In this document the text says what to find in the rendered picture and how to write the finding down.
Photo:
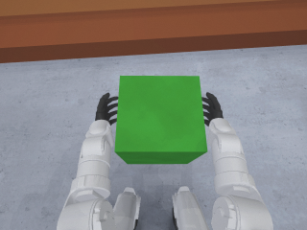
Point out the robot right upper arm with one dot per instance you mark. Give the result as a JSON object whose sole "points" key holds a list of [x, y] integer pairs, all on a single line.
{"points": [[232, 212]]}

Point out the left robot hand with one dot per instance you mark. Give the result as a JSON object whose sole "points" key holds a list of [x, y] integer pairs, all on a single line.
{"points": [[103, 108]]}

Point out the robot thigh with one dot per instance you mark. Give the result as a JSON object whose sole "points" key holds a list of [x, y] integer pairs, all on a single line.
{"points": [[188, 211], [126, 210]]}

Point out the robot right forearm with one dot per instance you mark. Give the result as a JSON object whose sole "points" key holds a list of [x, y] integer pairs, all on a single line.
{"points": [[229, 161]]}

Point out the right robot hand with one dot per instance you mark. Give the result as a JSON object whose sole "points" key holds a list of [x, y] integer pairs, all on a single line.
{"points": [[213, 108]]}

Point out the left robot thigh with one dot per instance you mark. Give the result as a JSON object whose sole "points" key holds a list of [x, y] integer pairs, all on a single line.
{"points": [[126, 210]]}

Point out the robot left forearm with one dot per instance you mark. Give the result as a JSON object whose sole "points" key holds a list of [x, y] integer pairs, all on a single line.
{"points": [[92, 179]]}

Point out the right robot thigh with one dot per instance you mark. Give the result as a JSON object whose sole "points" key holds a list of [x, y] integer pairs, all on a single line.
{"points": [[188, 211]]}

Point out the carton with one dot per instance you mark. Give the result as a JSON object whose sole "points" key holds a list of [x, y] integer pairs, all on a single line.
{"points": [[160, 120]]}

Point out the robot left upper arm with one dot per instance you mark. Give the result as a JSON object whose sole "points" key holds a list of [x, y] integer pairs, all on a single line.
{"points": [[93, 214]]}

